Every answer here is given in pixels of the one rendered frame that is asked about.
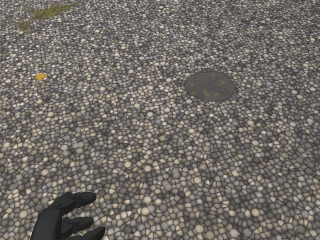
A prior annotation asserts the left robot hand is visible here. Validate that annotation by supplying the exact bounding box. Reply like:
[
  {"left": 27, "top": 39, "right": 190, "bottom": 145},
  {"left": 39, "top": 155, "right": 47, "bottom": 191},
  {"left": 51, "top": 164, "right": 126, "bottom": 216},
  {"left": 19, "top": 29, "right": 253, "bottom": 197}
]
[{"left": 28, "top": 191, "right": 106, "bottom": 240}]

